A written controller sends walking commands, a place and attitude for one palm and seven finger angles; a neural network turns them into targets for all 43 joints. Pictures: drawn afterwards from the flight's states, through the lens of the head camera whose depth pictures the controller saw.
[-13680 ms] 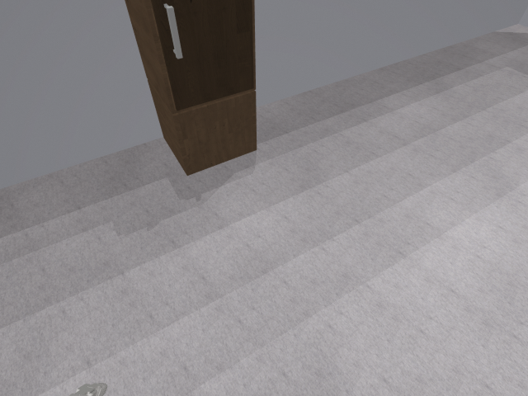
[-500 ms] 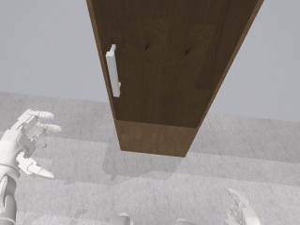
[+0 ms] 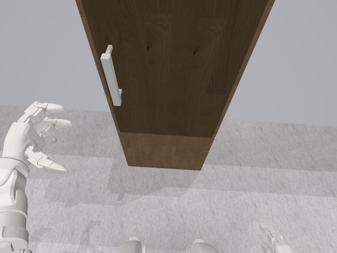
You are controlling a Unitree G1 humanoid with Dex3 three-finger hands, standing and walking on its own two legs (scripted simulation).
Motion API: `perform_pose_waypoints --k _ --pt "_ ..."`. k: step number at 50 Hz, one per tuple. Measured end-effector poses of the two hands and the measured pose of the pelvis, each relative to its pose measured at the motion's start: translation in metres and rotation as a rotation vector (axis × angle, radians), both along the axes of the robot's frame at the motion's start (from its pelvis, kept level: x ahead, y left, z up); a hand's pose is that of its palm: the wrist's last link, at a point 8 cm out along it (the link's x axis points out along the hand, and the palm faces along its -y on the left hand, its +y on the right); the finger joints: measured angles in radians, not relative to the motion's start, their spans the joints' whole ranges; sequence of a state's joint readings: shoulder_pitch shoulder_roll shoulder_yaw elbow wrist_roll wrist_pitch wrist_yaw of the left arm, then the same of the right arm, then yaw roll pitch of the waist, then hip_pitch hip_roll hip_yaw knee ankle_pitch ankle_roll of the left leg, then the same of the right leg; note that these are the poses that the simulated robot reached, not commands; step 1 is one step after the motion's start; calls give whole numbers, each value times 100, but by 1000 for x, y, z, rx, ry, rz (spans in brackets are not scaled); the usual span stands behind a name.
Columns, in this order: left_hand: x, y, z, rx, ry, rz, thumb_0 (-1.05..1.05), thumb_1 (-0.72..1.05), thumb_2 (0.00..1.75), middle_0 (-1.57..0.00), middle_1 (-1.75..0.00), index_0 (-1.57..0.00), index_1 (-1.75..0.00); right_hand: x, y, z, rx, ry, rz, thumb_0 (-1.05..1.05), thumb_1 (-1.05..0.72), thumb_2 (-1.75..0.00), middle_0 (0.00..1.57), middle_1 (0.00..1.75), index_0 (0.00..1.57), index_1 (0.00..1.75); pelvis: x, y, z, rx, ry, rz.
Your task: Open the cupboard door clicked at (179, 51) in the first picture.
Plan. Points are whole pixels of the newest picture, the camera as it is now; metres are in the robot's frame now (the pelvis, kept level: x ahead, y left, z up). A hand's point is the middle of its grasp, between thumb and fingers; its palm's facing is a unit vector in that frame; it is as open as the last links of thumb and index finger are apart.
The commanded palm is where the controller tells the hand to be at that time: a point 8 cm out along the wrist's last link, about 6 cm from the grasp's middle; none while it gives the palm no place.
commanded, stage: move the hooked fingers beside the handle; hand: left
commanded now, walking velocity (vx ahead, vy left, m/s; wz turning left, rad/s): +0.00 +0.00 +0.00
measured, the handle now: (113, 77) +0.57 +0.17 +0.05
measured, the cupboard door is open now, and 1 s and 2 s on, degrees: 0 0 0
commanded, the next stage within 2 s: slide the fingers in behind the handle in 1.96 s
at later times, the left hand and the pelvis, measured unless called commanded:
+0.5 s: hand (71, 117) +0.41 +0.25 +0.06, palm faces -0.06 -1.00 -0.01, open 14.0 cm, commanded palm +0.40 +0.30 +0.06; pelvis +0.00 +0.01 -0.01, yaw -1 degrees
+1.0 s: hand (83, 100) +0.47 +0.23 +0.06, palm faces -0.05 -1.00 -0.01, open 14.0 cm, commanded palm +0.46 +0.28 +0.05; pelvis +0.00 +0.01 -0.01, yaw -1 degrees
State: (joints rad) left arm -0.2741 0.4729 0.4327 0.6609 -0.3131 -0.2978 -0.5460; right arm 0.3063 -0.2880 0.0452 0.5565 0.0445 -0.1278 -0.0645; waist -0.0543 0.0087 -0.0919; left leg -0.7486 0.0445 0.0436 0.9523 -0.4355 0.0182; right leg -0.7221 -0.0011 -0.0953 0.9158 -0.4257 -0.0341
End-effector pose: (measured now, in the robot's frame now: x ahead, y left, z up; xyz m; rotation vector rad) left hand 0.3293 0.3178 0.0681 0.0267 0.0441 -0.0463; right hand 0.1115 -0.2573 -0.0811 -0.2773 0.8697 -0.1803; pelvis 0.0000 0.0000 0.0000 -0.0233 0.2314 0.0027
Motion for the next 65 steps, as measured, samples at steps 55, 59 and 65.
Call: perform_pose_waypoints --k 55,59,65 --pt "142 -35 -11 -13 3 -6 -1 -50 30 -30 -120 -30 -120 -106 -2 -28 -32 423 -168 1 -91 -90 20 30 20 30 -2 11 -18 -21 128 -17" --pt "155 -38 -10 -15 3 -2 -1 -50 30 -30 -120 -30 -120 -116 0 -29 -30 453 -184 1 -91 -90 20 30 20 30 -2 11 -20 -23 144 -22" --pt "162 -36 -9 -14 -4 0 -1 -50 30 -30 -120 -30 -120 -127 5 -27 -9 487 -212 1 -91 -90 20 30 20 30 2 12 -18 -22 153 -37"
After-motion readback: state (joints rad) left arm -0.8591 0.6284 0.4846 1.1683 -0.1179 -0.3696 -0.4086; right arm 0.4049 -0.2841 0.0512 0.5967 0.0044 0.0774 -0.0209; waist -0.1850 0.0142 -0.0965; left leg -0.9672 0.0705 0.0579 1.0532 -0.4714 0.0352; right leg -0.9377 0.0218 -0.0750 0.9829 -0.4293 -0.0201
